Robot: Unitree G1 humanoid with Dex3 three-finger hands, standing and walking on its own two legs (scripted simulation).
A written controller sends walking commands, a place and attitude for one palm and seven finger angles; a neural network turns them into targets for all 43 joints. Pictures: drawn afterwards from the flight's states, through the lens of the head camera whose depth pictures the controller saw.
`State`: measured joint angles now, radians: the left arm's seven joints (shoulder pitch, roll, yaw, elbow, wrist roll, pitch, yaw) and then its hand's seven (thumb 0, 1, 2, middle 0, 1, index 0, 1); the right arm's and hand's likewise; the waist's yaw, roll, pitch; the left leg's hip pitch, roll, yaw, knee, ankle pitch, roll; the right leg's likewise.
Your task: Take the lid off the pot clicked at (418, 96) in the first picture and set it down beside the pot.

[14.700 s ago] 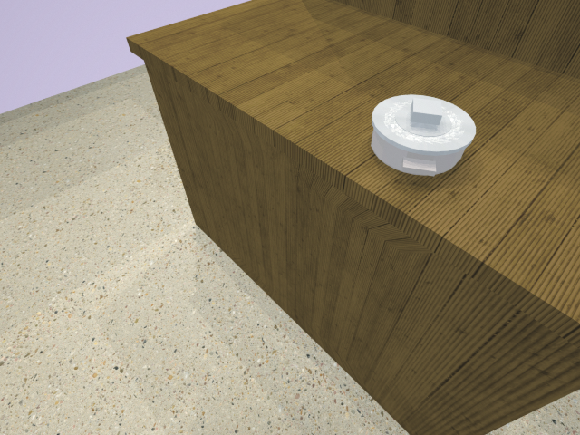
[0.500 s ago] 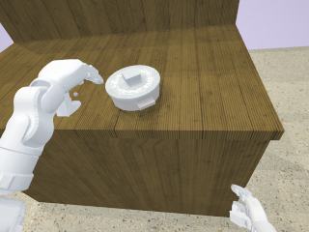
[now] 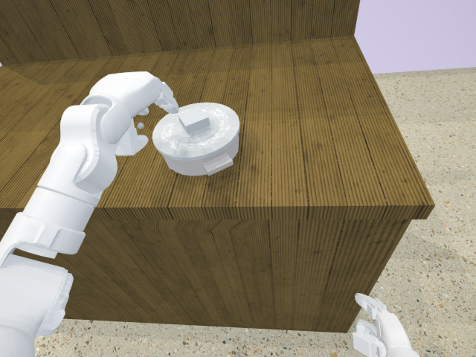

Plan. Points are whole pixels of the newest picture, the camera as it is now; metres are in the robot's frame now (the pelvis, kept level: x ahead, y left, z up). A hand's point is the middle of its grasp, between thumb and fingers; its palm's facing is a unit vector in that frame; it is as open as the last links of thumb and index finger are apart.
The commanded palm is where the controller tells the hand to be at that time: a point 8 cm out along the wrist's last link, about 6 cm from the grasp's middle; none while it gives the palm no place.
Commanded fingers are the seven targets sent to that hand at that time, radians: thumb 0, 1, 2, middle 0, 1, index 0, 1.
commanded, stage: move the open hand above the knob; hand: left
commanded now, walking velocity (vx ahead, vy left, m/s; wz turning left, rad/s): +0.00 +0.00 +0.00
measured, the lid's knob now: (193, 119) +0.51 +0.11 +0.15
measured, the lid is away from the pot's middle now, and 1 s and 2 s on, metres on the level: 0.00 0.00 0.00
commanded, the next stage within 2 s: lower the open fingers around the knob in 1.34 s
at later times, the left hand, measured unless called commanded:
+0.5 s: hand (168, 104) +0.45 +0.13 +0.23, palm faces -0.14 -0.02 -0.99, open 9.9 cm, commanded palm +0.43 +0.13 +0.29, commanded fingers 0.00 -0.38 1.70 -0.88 -0.08 -0.88 -0.08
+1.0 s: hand (173, 95) +0.47 +0.12 +0.23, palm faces -0.18 -0.03 -0.98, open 9.9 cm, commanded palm +0.45 +0.13 +0.29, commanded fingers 0.00 -0.38 1.70 -0.88 -0.08 -0.88 -0.08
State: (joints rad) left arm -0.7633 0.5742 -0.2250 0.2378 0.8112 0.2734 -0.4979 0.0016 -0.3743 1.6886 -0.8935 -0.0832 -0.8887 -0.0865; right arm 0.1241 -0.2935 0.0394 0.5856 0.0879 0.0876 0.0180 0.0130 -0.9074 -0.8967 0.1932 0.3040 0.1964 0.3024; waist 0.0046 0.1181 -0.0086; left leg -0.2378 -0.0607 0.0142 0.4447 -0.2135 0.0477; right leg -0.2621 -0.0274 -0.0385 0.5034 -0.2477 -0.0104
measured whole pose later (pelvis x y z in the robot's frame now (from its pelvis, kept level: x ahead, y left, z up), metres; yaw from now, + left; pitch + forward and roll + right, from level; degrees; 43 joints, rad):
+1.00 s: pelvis +0.01 +0.01 +0.00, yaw -1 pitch +3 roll +1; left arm -1.07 0.45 -0.29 0.66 0.87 0.31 -0.47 0.00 -0.37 1.69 -0.89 -0.08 -0.89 -0.09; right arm 0.23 -0.29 0.02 0.64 0.07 0.07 0.01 0.01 -0.91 -0.90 0.19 0.30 0.20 0.30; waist -0.06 0.09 -0.04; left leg -0.24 -0.06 0.03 0.41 -0.21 0.06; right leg -0.27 -0.03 -0.02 0.46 -0.24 0.00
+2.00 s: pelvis +0.02 +0.01 +0.00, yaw -1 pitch +3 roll +1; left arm -1.03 0.36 -0.34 0.69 0.85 0.33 -0.44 0.00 -0.37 1.69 -0.89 -0.08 -0.89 -0.09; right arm 0.20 -0.28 0.03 0.65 0.07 0.08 0.01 0.01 -0.91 -0.90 0.19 0.30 0.20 0.30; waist -0.05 0.08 -0.05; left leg -0.25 -0.07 0.03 0.41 -0.22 0.06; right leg -0.27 -0.03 -0.02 0.46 -0.24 0.00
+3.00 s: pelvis +0.02 +0.01 +0.00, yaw -1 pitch +3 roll +0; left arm -1.05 0.36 -0.34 0.78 0.85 0.33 -0.43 0.00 0.01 1.14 -0.66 -0.73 -0.67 -0.73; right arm 0.23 -0.28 0.03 0.67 0.07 0.07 0.00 0.01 -0.91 -0.90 0.19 0.30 0.20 0.30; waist -0.06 0.08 -0.05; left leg -0.25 -0.06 0.03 0.41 -0.22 0.06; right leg -0.27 -0.03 -0.02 0.45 -0.24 0.00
